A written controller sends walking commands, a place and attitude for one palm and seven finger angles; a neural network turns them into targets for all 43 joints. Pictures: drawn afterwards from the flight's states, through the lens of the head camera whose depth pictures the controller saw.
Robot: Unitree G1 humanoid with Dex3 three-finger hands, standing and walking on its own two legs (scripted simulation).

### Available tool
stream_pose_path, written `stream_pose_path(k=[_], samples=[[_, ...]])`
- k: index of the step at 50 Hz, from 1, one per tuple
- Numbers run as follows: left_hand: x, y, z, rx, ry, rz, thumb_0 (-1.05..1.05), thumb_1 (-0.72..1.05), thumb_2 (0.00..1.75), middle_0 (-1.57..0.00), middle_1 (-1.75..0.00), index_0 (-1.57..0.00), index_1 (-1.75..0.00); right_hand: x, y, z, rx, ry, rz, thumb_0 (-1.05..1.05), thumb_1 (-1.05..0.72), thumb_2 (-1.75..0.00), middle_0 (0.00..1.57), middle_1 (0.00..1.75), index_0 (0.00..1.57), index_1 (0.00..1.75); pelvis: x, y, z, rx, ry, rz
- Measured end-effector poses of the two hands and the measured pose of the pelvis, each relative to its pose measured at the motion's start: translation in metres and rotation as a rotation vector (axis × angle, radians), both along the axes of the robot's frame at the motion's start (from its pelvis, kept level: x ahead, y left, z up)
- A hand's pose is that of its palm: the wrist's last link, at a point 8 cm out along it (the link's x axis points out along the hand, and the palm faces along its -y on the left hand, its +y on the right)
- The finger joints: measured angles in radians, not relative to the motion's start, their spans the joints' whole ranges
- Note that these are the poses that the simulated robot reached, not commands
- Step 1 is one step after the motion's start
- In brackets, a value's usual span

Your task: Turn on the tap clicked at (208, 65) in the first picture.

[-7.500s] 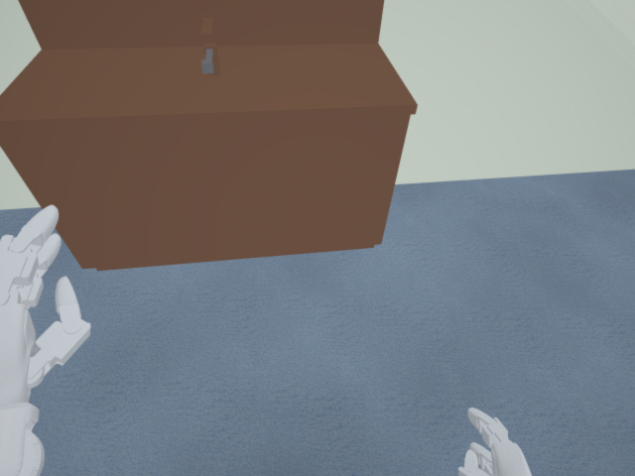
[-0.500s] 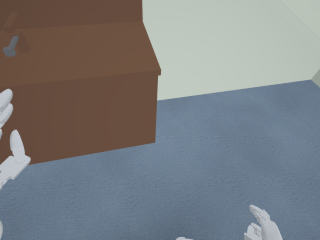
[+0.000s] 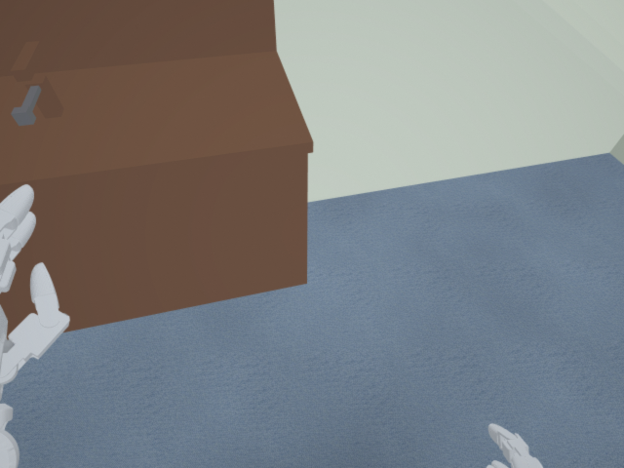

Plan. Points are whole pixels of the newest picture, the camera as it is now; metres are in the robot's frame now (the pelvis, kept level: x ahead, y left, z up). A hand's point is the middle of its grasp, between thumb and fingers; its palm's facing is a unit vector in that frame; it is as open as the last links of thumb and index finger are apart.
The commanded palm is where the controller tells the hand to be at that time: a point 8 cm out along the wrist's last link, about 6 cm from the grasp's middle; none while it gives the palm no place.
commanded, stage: take the last steps up to it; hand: left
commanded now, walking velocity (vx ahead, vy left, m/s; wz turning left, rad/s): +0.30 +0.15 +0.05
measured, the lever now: (23, 116) +0.72 +0.64 +0.03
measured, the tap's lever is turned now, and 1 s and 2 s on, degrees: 0 0 0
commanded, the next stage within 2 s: come to a stop and stand still in 1.24 s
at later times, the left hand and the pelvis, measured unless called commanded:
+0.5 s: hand (66, 245) +0.29 +0.27 +0.17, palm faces +0.40 -0.79 -0.47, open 7.4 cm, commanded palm +0.23 +0.31 +0.18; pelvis +0.08 +0.03 +0.01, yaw +2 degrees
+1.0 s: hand (80, 169) +0.41 +0.31 +0.17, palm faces +0.44 -0.77 -0.46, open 7.4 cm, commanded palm +0.34 +0.35 +0.18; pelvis +0.19 +0.06 +0.00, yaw +2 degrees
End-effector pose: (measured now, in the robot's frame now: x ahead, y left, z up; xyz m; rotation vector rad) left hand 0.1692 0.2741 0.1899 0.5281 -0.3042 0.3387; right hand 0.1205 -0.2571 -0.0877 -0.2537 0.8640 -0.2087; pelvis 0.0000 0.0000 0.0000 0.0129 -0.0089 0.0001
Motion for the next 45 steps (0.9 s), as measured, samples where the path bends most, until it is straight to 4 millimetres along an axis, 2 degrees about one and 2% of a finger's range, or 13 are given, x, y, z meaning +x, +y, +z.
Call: stream_pose_path(k=[3,6,12,15,23,26,28,30,33,37,41,45], samples=[[0.01,0.012,-0.005,-0.008,-0.01,0.022,0.02,0.88,0.9,-0.22,-0.3,-0.21,-0.31,0.009,0.008,-0.001,0.008,-0.029,-0.018,0.02,-0.9,-0.9,0.2,0.3,0.2,0.3,0.005,0.006,-0.002,0.008,-0.01,-0.002],[0.022,0.015,-0.006,-0.013,0.007,0.034,0.02,0.88,0.9,-0.21,-0.3,-0.21,-0.3,0.02,0.021,-0.003,0.053,-0.055,-0.012,0.02,-0.9,-0.9,0.2,0.3,0.2,0.3,0.013,0.007,0.0,0.003,-0.005,0.008],[0.037,-0.002,0.001,0.045,-0.001,0.002,0.02,0.89,0.9,-0.21,-0.3,-0.21,-0.3,0.051,0.043,-0.019,0.143,-0.085,0.045,0.01,-0.9,-0.9,0.21,0.3,0.2,0.3,0.032,0.0,-0.008,-0.003,0.001,0.018],[0.045,-0.002,0.002,0.029,-0.002,0.001,0.02,0.88,0.9,-0.22,-0.3,-0.21,-0.31,0.065,0.046,-0.024,0.155,-0.045,0.069,0.01,-0.9,-0.9,0.21,0.3,0.2,0.3,0.041,0.002,-0.006,-0.004,-0.002,0.03],[0.071,0.026,0.001,0.017,0.067,0.047,0.02,0.88,0.9,-0.22,-0.3,-0.21,-0.31,0.102,0.047,-0.004,0.092,-0.004,0.077,0.02,-0.9,-0.9,0.21,0.3,0.2,0.3,0.074,0.02,0.01,0.029,0.023,0.038],[0.085,0.04,-0.002,0.005,0.054,0.046,0.02,0.88,0.9,-0.22,-0.3,-0.21,-0.31,0.12,0.051,0.002,0.045,-0.021,0.078,0.02,-0.9,-0.9,0.21,0.3,0.2,0.3,0.09,0.035,0.007,0.029,0.018,0.034],[0.098,0.051,-0.003,0.006,0.016,0.032,0.02,0.88,0.9,-0.22,-0.3,-0.21,-0.31,0.135,0.056,0.003,0.014,-0.054,0.07,0.02,-0.9,-0.9,0.21,0.3,0.2,0.3,0.102,0.049,-0.001,0.012,0.014,0.023],[0.113,0.061,-0.005,0.009,-0.026,0.018,0.02,0.88,0.9,-0.22,-0.3,-0.21,-0.31,0.15,0.065,0.002,0.01,-0.084,0.045,0.02,-0.9,-0.9,0.2,0.3,0.2,0.3,0.109,0.057,-0.008,0.023,0.006,0.016],[0.137,0.072,-0.003,0.009,-0.043,0.008,0.02,0.88,0.9,-0.22,-0.3,-0.21,-0.31,0.167,0.084,0.004,0.049,-0.119,0.036,0.02,-0.9,-0.9,0.2,0.3,0.2,0.3,0.118,0.063,-0.007,0.018,0.006,0.021],[0.154,0.068,0.008,0.021,-0.037,-0.027,0.02,0.88,0.9,-0.21,-0.3,-0.21,-0.3,0.181,0.109,0.006,0.124,-0.142,0.038,0.01,-0.9,-0.9,0.2,0.3,0.2,0.3,0.136,0.067,-0.001,0.011,0.027,0.01],[0.163,0.061,0.018,0.066,-0.008,-0.039,0.02,0.88,0.9,-0.21,-0.3,-0.21,-0.3,0.192,0.122,-0.003,0.174,-0.123,0.054,0.01,-0.9,-0.9,0.21,0.3,0.2,0.3,0.156,0.066,0.001,0.009,0.032,0.007],[0.174,0.062,0.013,0.115,0.016,0.018,0.02,0.88,0.9,-0.22,-0.3,-0.21,-0.31,0.206,0.119,-0.026,0.191,-0.08,0.077,0.01,-0.9,-0.9,0.21,0.3,0.2,0.3,0.177,0.061,-0.01,0.008,0.017,0.026]])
